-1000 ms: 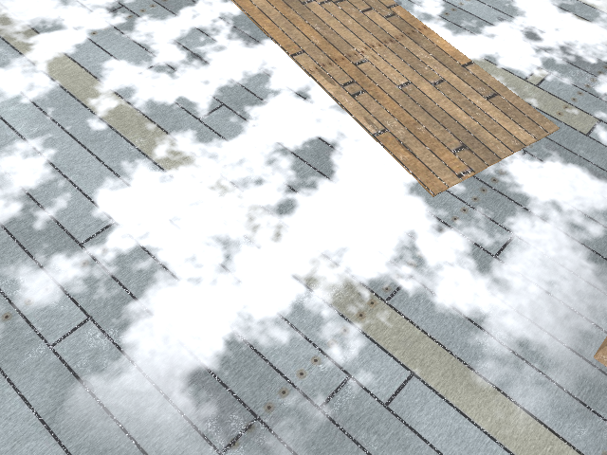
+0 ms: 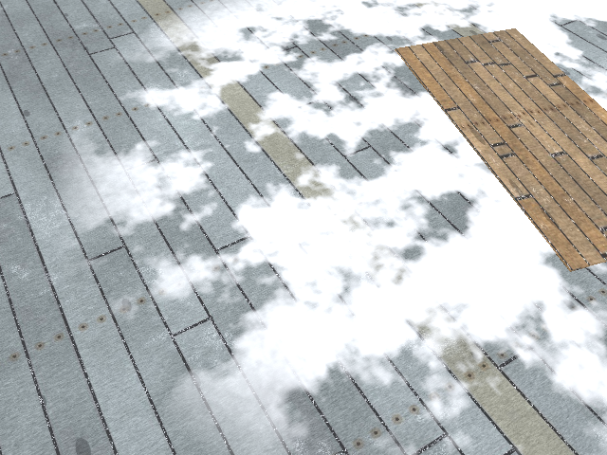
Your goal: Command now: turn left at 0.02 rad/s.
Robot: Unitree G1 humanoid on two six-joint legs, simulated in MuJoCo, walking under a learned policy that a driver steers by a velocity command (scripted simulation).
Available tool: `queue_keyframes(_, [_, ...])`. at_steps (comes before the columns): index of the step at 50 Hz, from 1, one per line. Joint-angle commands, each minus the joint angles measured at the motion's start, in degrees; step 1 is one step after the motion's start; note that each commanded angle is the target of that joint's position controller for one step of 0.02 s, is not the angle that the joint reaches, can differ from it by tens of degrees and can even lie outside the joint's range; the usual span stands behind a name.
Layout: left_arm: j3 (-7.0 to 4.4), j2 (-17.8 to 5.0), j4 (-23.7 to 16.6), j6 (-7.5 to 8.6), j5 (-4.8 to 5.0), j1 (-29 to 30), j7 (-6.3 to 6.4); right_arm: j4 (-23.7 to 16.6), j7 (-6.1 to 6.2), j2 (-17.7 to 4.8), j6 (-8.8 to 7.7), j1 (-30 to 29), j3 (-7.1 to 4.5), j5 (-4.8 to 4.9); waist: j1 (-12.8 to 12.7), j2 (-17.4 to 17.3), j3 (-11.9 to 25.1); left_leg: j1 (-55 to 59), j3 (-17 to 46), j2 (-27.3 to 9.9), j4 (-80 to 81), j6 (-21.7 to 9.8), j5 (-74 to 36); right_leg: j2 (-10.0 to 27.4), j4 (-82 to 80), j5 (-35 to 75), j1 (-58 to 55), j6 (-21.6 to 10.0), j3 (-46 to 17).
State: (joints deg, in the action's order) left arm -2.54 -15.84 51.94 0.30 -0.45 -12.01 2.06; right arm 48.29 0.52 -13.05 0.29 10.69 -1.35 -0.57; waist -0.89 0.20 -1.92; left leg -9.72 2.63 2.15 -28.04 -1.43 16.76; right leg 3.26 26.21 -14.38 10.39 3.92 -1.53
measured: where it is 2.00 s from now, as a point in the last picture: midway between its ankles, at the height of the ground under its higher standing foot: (344, 289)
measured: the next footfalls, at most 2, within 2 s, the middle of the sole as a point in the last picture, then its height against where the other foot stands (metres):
left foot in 0.78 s outside the picture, level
right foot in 1.30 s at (393, 361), level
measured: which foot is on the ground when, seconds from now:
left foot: down 0.00-0.30, up 0.32-0.76, down 0.78-1.00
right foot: down 0.00-0.80, up 0.82-1.00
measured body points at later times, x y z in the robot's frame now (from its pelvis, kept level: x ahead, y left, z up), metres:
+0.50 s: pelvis +0.11 -0.06 +0.01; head +0.12 -0.08 +0.46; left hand +0.08 +0.20 -0.12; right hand +0.24 -0.33 -0.12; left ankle +0.15 +0.10 -0.66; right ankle +0.04 -0.14 -0.74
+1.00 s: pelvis +0.39 -0.02 +0.01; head +0.41 -0.02 +0.46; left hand +0.50 +0.26 -0.12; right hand +0.44 -0.29 -0.12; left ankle +0.41 +0.07 -0.74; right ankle +0.42 -0.18 -0.66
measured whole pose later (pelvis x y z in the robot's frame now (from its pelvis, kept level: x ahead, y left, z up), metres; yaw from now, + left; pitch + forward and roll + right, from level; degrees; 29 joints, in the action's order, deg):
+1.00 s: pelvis +0.39 -0.02 +0.01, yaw -1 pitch +0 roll +2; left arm -2.9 -16.6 51.6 4.8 1.0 -12.1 0.6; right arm 53.0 -2.0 -14.7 -5.4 15.1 -3.1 -0.1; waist 1.6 2.3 -2.2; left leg -9.6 -3.7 4.7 -17.3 -4.5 7.6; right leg 7.3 62.5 -15.0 33.3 -1.4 -2.6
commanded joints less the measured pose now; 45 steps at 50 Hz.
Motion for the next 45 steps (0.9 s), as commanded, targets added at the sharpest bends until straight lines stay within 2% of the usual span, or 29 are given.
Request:
queue_keyframes(1, [-1.23,-6.1,-1.0,0.51,0.12,0.0,0.38,-1.6,0.22,-7.2,-0.67,-0.3,-1.74,0.12,0.2,-0.9,1.9,-1.1,4.8,-4.8,6.1,-1.5,-13.6,0.2,-1.9,9.8,-1.5,-0.4,0.0])
queue_keyframes(2, [-1.22,-6.2,-0.5,0.47,0.14,-0.1,0.44,-1.1,0.24,-7.2,-0.66,-0.2,-1.73,0.15,0.2,-0.9,1.9,-1.0,4.6,-4.7,6.1,-1.5,-13.8,0.2,-2.0,9.9,-1.6,-0.5,0.0])
queue_keyframes(4, [-1.11,-5.5,0.8,0.28,0.52,-0.8,0.60,0.2,0.58,-8.1,-0.26,1.3,-2.15,0.60,0.7,-2.7,2.3,-0.8,5.2,-4.2,8.0,-2.8,3.1,-2.5,1.1,-1.5,0.1,-0.8,3.3])
queue_keyframes(5, [-1.08,-5.2,0.6,0.40,0.83,0.1,0.63,0.5,0.68,-9.8,-0.02,2.2,-2.72,0.93,1.7,-4.9,0.4,-1.7,8.3,-5.9,10.4,-4.6,16.0,-3.9,4.9,-7.7,4.0,-1.3,5.1])
queue_keyframes(7, [-0.81,-4.5,-1.3,1.61,1.42,3.5,0.30,1.0,0.76,-12.5,-0.39,4.8,-3.53,1.28,3.5,-10.4,-4.8,-2.9,20.8,-14.0,17.4,-9.8,30.5,-3.8,13.2,-11.6,13.3,-3.0,4.6])
queue_keyframes(8, [-0.82,-4.5,-2.0,2.54,1.92,4.6,-0.11,1.2,0.89,-12.7,-1.03,5.5,-3.68,1.34,3.7,-11.6,-6.8,-3.8,25.3,-17.1,19.5,-11.9,30.2,-2.1,16.8,-12.5,16.0,-4.4,2.2])
queue_keyframes(10, [-1.04,-5.1,-2.1,4.26,2.64,4.1,-1.28,1.0,0.95,-11.6,-2.25,4.6,-3.57,1.51,2.8,-11.4,-7.1,-0.1,26.2,-19.3,19.3,-12.8,23.5,0.6,18.4,-16.1,20.2,-7.1,-0.2])
queue_keyframes(13, [-1.42,-4.5,2.6,5.70,2.23,-4.9,-2.58,-0.6,0.72,-11.3,-2.16,-1.6,-3.53,2.81,-3.1,-7.2,-2.5,-7.4,13.3,-12.7,13.9,-8.1,11.4,-2.3,1.3,-0.3,-0.7,-8.1,4.7])
queue_keyframes(14, [-2.00,-5.0,5.4,5.51,1.58,-10.0,-2.63,-0.9,0.62,-9.8,-2.15,-1.8,-3.10,2.21,-4.8,-4.9,-0.5,-12.1,8.9,-9.2,8.2,-6.4,7.5,-4.0,0.4,3.2,-9.7,-7.0,4.7])
queue_keyframes(15, [-2.73,-7.4,6.8,5.45,1.26,-16.4,-2.38,-1.6,0.33,-5.9,-2.49,-2.6,-1.91,1.36,-6.8,4.4,1.7,-18.5,1.8,-3.9,-7.4,-2.8,4.5,4.1,-5.3,-3.2,-17.0,-8.8,-7.5])
queue_keyframes(16, [-4.05,-14.7,6.8,5.72,1.27,-20.7,-2.88,-4.5,0.58,-4.3,-3.47,-2.9,-1.56,1.41,-7.0,18.7,3.2,-29.9,-2.3,2.5,-24.0,0.2,13.9,17.3,-15.5,-12.7,-21.8,-17.1,-33.5])
queue_keyframes(17, [-2.71,-11.1,5.9,6.33,0.54,-16.9,-3.10,-4.2,0.65,-7.8,-4.34,-2.2,-2.46,2.97,-5.0,12.3,0.1,-34.4,3.1,-0.5,-34.0,-0.5,16.6,20.3,-18.0,-21.1,-18.1,-20.4,-39.8])
queue_keyframes(18, [-1.87,-8.2,4.4,6.71,0.84,-12.3,-2.96,-3.6,0.21,-8.9,-5.08,-1.4,-2.70,3.75,-3.1,8.4,-4.4,-37.9,4.3,-3.7,-37.0,-1.7,10.4,18.3,-18.0,-21.9,-16.2,-18.9,-34.0])
queue_keyframes(20, [-1.11,-6.6,2.9,6.71,0.86,-8.5,-3.14,-2.5,-0.21,-9.2,-5.84,-1.5,-3.08,2.58,-1.8,5.4,-5.2,-38.1,2.2,-7.1,-34.7,-2.4,0.3,13.7,-18.3,-10.0,-15.6,-15.0,-22.8])
queue_keyframes(22, [-0.20,-4.3,3.5,6.14,0.49,-10.2,-3.10,-2.5,-1.02,-8.2,-5.73,-2.7,-3.23,1.69,-1.8,6.0,-3.3,-34.3,0.2,-8.2,-30.9,-1.5,-5.4,10.0,-18.2,4.8,-14.9,-12.9,-14.0])
queue_keyframes(25, [-0.19,-5.5,4.4,5.37,0.42,-13.0,-2.26,-3.8,-1.57,-5.5,-5.11,-6.1,-2.62,1.43,-2.4,4.7,-2.8,-34.2,-2.6,-7.5,-24.7,0.9,-9.8,8.5,-18.3,19.3,-14.5,-13.7,-7.9])
queue_keyframes(28, [-0.17,-6.6,4.2,4.87,0.33,-13.1,-1.39,-6.4,-1.87,-3.8,-5.19,-12.9,-1.68,1.71,-3.6,4.3,-4.5,-29.6,-4.5,-6.0,-12.4,2.0,-16.7,6.7,-20.4,19.9,-9.7,-13.2,-3.8])
queue_keyframes(31, [-0.30,-7.0,5.2,4.81,0.79,-15.9,-1.07,-8.1,-2.52,-3.9,-5.43,-17.8,-1.29,2.08,-4.7,4.6,-6.4,-26.3,-5.5,-4.5,-5.3,1.5,-20.8,7.8,-21.8,18.8,-9.2,-13.6,-2.7])
queue_keyframes(34, [-0.75,-7.3,5.9,4.38,1.31,-16.3,-0.96,-9.5,-3.37,-5.0,-5.94,-20.2,-1.34,2.28,-3.4,4.6,-6.9,-26.2,-4.3,-4.3,-1.4,-0.8,-19.6,10.4,-19.5,24.0,-14.5,-13.4,-2.3])
queue_keyframes(36, [-1.34,-8.5,5.4,3.93,1.14,-14.9,-0.86,-9.2,-3.59,-7.1,-6.19,-17.4,-2.15,2.14,-0.5,5.6,-3.5,-21.1,-5.0,-2.5,-0.8,-2.8,-16.3,11.5,-14.1,38.9,-18.1,-12.4,-1.6])
queue_keyframes(37, [-1.69,-9.3,5.1,3.51,0.90,-14.3,-0.79,-8.2,-3.34,-8.7,-6.09,-13.2,-2.94,2.07,2.0,6.9,0.2,-15.3,-6.2,-0.7,-1.5,-4.0,-14.1,11.4,-8.6,49.9,-19.3,-11.8,-1.2])
queue_keyframes(38, [-1.64,-9.1,4.8,2.87,0.53,-13.4,-0.78,-5.5,-2.85,-10.8,-5.87,-4.0,-4.22,2.19,6.7,7.0,6.0,-4.0,-7.4,0.9,-0.8,-5.8,-14.4,9.5,1.8,56.7,-17.6,-10.6,0.5])
queue_keyframes(39, [-1.10,-8.2,3.8,2.71,0.05,-12.9,-0.79,-2.7,-2.14,-13.0,-5.49,6.6,-5.19,1.88,11.1,5.8,12.8,13.9,-1.9,-4.2,-3.0,-8.5,-14.3,7.7,15.7,48.2,-6.4,-9.2,0.7])
queue_keyframes(40, [1.16,-0.1,2.8,3.65,-0.09,-20.3,-1.72,-0.8,-1.91,-18.3,-5.23,14.3,-6.46,0.48,8.1,-8.5,23.3,37.9,25.9,-20.6,-0.8,-18.6,-1.7,-2.6,40.3,15.0,17.8,-5.3,1.9])
queue_keyframes(41, [1.11,-1.3,4.0,5.40,1.09,-19.3,-2.21,0.0,-2.05,-13.5,-5.07,13.7,-4.97,0.89,8.5,-11.3,26.4,37.5,42.1,-24.7,10.2,-20.1,5.6,-6.5,50.2,-17.2,24.9,-5.9,-6.3])
queue_keyframes(42, [-0.57,-6.9,1.2,6.56,2.99,-12.2,-2.52,-0.4,-2.03,-10.8,-5.28,7.8,-3.98,1.44,7.5,-9.4,14.4,27.8,34.0,-22.2,12.6,-16.5,7.5,-2.7,53.2,-14.9,30.3,-7.0,-6.4])
queue_keyframes(43, [-0.77,-7.7,-0.2,7.12,3.52,-7.8,-2.30,-1.3,-2.06,-9.2,-5.57,2.6,-3.44,1.35,5.5,-5.0,7.7,17.4,25.6,-20.2,14.6,-14.6,3.2,0.5,50.8,-9.3,29.6,-7.6,-4.6])
queue_keyframes(44, [-1.02,-7.0,-0.4,7.05,2.89,-6.0,-1.84,-1.5,-2.38,-7.6,-5.99,-0.6,-2.94,0.87,3.4,-1.7,3.5,9.0,19.4,-17.8,16.5,-13.4,-3.0,2.7,46.9,-5.4,27.5,-7.3,-3.4])
queue_keyframes(45, [-1.31,-6.1,-0.1,6.40,2.13,-7.2,-1.54,-1.5,-2.55,-6.3,-6.46,-2.3,-2.55,0.23,1.1,-2.9,2.5,3.6,14.7,-15.5,18.1,-12.3,-7.1,4.6,44.0,-2.8,23.4,-7.1,-3.7])
Velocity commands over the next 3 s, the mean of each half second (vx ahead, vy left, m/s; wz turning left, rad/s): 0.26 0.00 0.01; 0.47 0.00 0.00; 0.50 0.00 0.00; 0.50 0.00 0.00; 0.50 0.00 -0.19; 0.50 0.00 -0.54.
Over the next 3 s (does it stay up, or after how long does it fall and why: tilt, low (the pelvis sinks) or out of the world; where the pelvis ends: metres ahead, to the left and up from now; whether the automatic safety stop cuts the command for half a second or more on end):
stays up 1.54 -0.11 0.00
